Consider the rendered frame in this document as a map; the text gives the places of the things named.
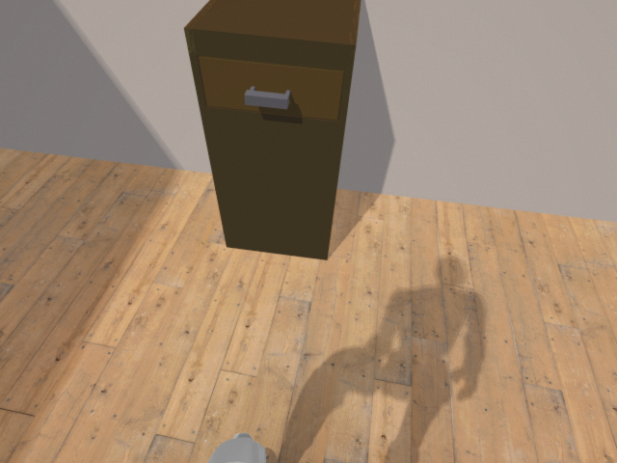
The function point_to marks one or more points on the handle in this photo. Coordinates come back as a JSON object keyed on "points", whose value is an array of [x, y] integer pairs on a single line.
{"points": [[265, 99]]}

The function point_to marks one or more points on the left robot thigh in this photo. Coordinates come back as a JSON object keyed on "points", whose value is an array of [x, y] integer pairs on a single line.
{"points": [[239, 450]]}

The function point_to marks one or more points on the cabinet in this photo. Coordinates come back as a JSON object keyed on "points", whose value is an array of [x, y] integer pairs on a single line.
{"points": [[275, 175]]}

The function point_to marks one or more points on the drawer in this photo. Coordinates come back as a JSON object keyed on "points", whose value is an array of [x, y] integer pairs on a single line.
{"points": [[314, 92]]}

